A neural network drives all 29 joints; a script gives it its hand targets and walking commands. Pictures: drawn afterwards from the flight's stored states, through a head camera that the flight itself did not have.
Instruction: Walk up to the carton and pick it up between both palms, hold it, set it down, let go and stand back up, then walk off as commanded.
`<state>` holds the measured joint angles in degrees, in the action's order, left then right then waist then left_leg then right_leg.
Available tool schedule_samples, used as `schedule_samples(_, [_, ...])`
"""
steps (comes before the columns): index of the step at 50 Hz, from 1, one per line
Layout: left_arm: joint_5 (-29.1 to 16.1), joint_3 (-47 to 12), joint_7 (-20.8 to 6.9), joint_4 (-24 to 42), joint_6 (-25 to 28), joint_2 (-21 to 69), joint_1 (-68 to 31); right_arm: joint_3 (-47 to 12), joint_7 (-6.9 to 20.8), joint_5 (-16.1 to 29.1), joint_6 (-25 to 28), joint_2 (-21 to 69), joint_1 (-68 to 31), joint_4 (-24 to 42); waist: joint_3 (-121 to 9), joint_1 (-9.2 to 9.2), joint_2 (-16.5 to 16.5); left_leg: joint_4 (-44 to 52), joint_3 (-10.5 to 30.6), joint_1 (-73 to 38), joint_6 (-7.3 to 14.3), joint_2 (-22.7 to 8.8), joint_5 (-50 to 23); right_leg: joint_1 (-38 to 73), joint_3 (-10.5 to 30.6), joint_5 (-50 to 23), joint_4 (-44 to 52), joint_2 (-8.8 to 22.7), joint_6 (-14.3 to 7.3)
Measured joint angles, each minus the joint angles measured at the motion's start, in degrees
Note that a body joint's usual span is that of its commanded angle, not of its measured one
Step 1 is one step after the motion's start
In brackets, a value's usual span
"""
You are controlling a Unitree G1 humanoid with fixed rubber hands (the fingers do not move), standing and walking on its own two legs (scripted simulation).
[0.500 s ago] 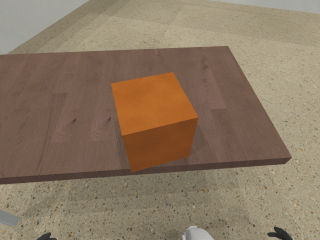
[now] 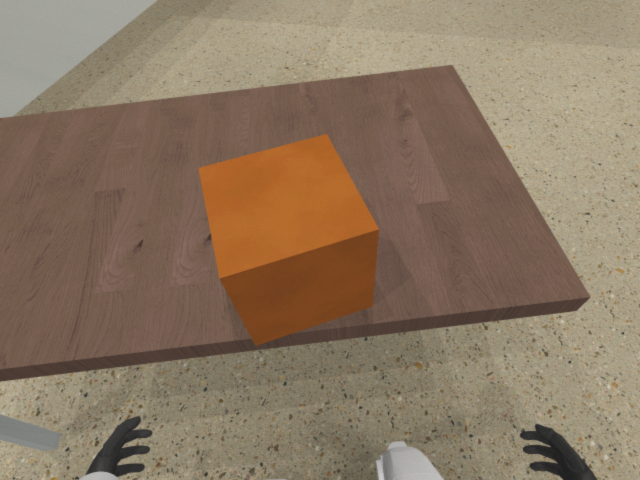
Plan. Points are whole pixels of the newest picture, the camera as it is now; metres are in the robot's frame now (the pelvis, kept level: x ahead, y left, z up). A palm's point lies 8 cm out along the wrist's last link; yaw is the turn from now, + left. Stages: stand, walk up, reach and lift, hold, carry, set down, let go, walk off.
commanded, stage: reach and lift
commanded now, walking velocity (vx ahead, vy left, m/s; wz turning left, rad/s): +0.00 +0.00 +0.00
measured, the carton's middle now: (290, 241) +0.43 +0.04 +0.03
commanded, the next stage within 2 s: none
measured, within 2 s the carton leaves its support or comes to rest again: neither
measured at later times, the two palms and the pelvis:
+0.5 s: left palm (103, 471) +0.16 +0.26 -0.03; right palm (594, 471) +0.14 -0.29 -0.05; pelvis -0.01 +0.00 +0.02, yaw -1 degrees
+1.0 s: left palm (124, 432) +0.19 +0.22 +0.03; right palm (563, 413) +0.19 -0.26 +0.00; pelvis +0.00 -0.02 +0.03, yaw -1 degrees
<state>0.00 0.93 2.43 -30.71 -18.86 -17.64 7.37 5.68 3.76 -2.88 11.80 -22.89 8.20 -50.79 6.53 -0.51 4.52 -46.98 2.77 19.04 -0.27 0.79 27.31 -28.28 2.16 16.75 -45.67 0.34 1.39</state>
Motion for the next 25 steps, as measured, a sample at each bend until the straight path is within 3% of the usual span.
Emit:
schedule_samples(4, [0.0, 0.9, -0.3, 3.7, 0.0, 0.2, -0.1, 0.0, -0.8, 0.0, 1.0, 0.0, 0.0, 0.0, 0.0, 0.0, 0.5, 0.6, -0.1, -0.9, 0.0, -0.5, 0.1, 0.5, 0.0, 0.3, 0.0, -0.5, -0.6])
schedule_samples(11, [0.0, 1.6, -0.6, 3.9, 0.9, 0.2, 0.0, -0.1, -1.4, 0.0, 3.2, 0.7, 0.2, 2.8, -0.1, 1.05, -1.3, 4.3, -0.1, -6.1, 0.0, -0.6, -1.1, 5.1, -0.1, 0.1, 1.9, -0.5, -1.1])
schedule_samples(25, [0.0, 1.6, 2.1, 5.0, 4.1, 3.1, 2.0, -1.1, 1.7, 1.1, 1.3, 1.6, 3.5, 7.2, 0.0, 1.96, -2.4, 11.9, -0.1, -14.0, 0.0, -1.6, -5.3, 14.5, -0.2, -5.8, 12.7, -1.1, -1.1])
